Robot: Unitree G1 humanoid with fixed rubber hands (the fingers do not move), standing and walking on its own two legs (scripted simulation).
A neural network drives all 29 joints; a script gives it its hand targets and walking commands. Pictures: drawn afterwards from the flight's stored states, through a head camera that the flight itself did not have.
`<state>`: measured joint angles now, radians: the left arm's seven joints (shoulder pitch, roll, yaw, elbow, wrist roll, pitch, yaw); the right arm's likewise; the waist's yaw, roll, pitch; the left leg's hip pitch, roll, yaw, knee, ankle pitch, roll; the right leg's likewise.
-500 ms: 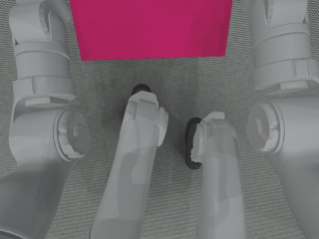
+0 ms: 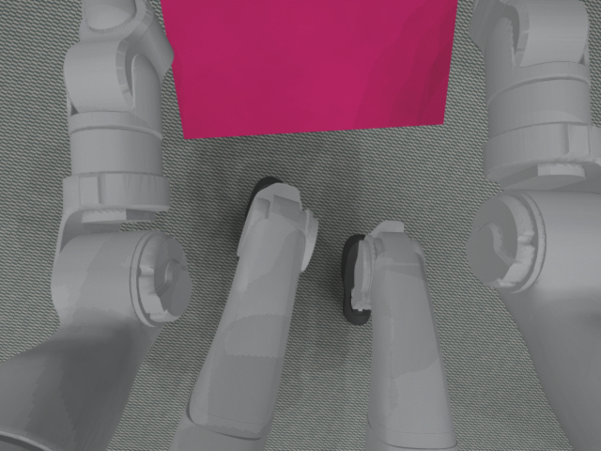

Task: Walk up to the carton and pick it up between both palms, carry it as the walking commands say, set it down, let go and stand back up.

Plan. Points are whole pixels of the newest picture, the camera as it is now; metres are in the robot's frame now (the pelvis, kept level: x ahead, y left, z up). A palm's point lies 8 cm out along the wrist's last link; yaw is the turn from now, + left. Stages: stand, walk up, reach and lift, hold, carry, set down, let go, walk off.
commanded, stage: reach and lift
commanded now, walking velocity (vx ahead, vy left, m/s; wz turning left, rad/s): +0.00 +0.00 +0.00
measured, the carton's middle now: (302, 10) +0.55 +0.12 -0.19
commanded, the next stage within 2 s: none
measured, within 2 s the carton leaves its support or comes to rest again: neither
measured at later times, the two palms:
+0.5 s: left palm (101, 3) +0.45 +0.26 -0.04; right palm out of the picture +0.55 -0.06 -0.04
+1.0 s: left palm out of the picture +0.45 +0.23 +0.06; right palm out of the picture +0.55 -0.09 +0.08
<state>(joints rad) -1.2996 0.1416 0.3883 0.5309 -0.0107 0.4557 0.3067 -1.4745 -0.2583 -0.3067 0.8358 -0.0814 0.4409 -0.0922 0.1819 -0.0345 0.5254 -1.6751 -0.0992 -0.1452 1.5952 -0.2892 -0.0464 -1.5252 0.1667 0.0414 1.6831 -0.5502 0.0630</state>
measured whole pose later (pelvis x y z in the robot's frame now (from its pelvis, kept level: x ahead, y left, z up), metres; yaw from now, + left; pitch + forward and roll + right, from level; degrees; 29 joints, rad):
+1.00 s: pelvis +0.03 +0.00 +0.10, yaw +0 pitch +17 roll -4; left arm -0.93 -0.04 0.36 0.43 0.08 0.49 0.36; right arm -1.13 -0.20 -0.33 0.88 -0.08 0.40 -0.03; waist 0.15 -0.06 0.26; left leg -1.27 -0.09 -0.16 1.24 -0.26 -0.04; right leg -1.14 0.14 0.07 1.29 -0.46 0.03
